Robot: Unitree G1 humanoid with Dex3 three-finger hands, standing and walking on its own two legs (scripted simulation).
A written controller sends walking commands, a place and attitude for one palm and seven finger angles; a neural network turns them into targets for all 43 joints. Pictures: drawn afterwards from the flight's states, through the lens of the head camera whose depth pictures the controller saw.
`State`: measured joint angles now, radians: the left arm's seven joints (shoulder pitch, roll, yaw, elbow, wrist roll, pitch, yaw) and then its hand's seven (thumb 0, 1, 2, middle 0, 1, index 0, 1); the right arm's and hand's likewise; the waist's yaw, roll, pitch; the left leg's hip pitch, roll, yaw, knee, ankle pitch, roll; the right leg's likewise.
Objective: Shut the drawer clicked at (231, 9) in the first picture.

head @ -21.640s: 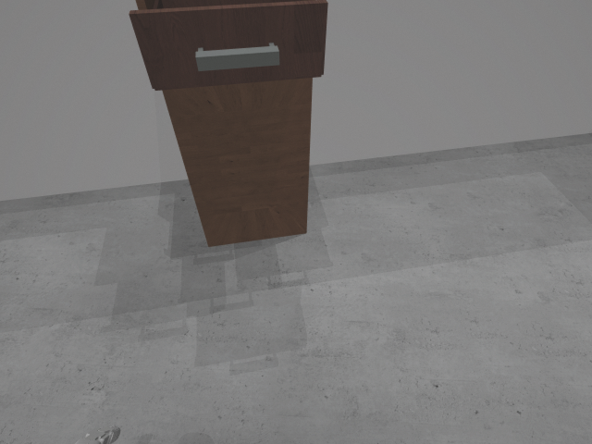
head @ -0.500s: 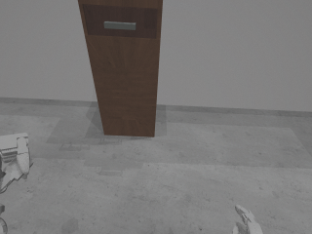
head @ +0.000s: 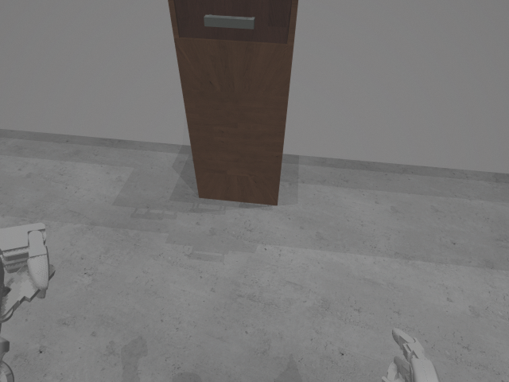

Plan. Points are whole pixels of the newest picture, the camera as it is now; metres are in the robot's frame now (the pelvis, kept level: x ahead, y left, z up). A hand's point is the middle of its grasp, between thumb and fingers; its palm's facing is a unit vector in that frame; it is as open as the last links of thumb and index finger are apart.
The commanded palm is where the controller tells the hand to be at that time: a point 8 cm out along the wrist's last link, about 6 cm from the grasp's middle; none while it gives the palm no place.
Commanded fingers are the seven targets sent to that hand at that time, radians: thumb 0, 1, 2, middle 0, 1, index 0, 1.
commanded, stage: stop stepping back and stand still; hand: left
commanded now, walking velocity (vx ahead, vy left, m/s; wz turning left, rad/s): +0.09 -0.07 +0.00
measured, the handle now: (230, 19) +1.16 +0.15 +0.16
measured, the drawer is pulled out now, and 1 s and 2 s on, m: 0.00 0.00 0.00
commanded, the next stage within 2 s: let the arm hang, fingers relaxed in 0.08 s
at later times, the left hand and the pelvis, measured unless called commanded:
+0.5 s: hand out of the picture +0.07 +0.20 -0.15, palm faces +0.04 -0.97 -0.26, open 3.2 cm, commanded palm none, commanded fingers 0.00 0.90 0.90 -0.72 -0.86 -0.72 -0.86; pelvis +0.00 +0.00 +0.01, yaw +2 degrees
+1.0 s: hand out of the picture +0.01 +0.21 -0.16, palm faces +0.03 -0.97 -0.22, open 7.1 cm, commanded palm none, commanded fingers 0.00 0.90 0.90 -0.20 -0.30 -0.20 -0.30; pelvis +0.01 +0.03 +0.02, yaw +1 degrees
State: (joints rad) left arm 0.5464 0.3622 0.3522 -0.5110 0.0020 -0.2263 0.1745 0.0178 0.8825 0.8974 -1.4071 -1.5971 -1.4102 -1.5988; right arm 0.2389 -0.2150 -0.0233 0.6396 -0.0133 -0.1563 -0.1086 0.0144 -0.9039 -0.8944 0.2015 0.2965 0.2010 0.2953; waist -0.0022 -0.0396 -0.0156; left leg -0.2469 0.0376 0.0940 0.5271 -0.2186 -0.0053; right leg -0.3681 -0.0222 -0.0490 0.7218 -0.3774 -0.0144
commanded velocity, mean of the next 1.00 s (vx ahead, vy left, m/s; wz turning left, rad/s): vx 0.00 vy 0.00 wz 0.00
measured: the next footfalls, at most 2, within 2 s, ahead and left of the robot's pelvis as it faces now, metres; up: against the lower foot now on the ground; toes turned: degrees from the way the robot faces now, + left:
left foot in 0.36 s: +0.06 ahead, +0.13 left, +0.00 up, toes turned +6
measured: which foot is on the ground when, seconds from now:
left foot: down 0.00-0.10, up 0.12-0.34, down 0.36-1.00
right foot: down 0.00-1.00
